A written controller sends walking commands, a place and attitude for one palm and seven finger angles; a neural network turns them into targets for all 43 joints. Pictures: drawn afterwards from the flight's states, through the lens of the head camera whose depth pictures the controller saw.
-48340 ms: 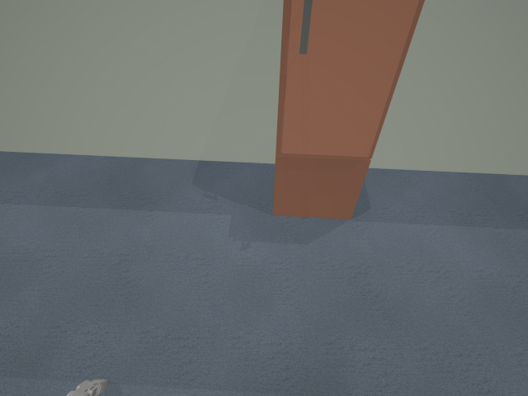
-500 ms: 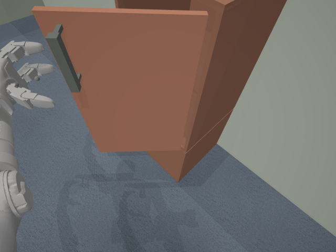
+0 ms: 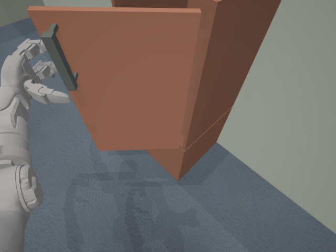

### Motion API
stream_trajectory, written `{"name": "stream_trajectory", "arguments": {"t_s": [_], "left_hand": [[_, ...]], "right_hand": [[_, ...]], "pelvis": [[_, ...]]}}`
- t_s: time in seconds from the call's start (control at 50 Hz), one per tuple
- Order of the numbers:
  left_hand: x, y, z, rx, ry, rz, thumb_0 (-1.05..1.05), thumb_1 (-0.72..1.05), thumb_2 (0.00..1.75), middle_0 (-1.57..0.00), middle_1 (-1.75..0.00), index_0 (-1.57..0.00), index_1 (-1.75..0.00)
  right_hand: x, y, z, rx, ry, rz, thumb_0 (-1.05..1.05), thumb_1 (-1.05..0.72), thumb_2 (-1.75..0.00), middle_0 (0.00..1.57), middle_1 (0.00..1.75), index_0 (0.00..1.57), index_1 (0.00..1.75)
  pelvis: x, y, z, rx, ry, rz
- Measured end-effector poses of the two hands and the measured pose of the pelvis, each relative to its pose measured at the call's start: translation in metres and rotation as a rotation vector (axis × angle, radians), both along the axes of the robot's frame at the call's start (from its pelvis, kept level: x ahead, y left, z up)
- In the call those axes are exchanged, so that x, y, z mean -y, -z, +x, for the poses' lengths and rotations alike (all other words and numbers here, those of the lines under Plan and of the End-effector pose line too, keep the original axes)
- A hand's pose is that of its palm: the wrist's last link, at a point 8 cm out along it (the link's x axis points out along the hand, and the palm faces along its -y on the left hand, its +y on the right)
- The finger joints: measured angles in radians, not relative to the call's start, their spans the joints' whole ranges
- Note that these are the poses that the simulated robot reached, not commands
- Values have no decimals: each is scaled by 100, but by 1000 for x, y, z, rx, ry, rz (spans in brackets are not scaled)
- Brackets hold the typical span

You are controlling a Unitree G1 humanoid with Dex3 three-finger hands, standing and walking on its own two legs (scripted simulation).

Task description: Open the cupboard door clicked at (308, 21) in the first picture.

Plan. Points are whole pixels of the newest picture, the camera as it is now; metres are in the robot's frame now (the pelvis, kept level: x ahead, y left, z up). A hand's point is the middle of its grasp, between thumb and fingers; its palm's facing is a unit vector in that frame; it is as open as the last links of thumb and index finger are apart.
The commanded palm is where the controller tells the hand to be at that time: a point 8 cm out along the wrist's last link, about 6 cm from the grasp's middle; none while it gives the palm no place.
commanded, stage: slide the fingers in behind the handle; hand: left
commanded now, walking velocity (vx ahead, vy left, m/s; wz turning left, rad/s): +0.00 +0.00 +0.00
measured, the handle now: (63, 59) +0.52 +0.23 +0.16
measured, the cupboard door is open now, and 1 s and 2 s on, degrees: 48 47 53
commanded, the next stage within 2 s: close the thumb around the handle in 0.82 s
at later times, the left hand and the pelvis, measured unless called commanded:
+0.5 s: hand (68, 74) +0.47 +0.21 +0.16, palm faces +0.03 -1.00 +0.04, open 14.0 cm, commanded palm +0.44 +0.26 +0.16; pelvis +0.00 -0.01 +0.00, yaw +0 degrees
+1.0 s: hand (71, 73) +0.47 +0.21 +0.16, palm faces +0.03 -1.00 +0.01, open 13.8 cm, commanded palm +0.45 +0.25 +0.16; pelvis +0.00 -0.01 +0.00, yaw +0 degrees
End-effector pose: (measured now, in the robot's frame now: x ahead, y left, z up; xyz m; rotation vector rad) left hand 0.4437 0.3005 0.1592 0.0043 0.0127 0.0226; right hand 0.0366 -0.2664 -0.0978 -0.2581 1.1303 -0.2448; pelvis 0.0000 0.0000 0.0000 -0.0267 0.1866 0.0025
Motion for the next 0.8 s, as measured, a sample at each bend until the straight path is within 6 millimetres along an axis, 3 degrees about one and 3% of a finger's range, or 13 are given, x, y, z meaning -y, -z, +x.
{"name": "stream_trajectory", "arguments": {"t_s": [0.22, 0.56, 0.8], "left_hand": [[22, 0, 4, 8, 6, -28, -1, -50, 30, -30, -120, -30, -120], [33, 2, 1, -11, -13, -16, -1, -50, 30, -30, -120, -30, -120], [37, 0, 5, -20, -10, -11, -1, -50, 30, -30, -120, -30, -120]], "right_hand": [[4, 2, -8, -7, 23, 10, 1, -91, -90, 20, 30, 20, 30], [2, 1, 12, 61, -4, 24, 1, -91, -90, 20, 30, 21, 30], [1, 3, 5, 44, -7, 21, 1, -91, -90, 20, 30, 21, 30]], "pelvis": [[3, -1, 2, 5, 11, 4], [6, -1, -1, 16, 10, 8], [6, -1, -4, 17, 0, 9]]}}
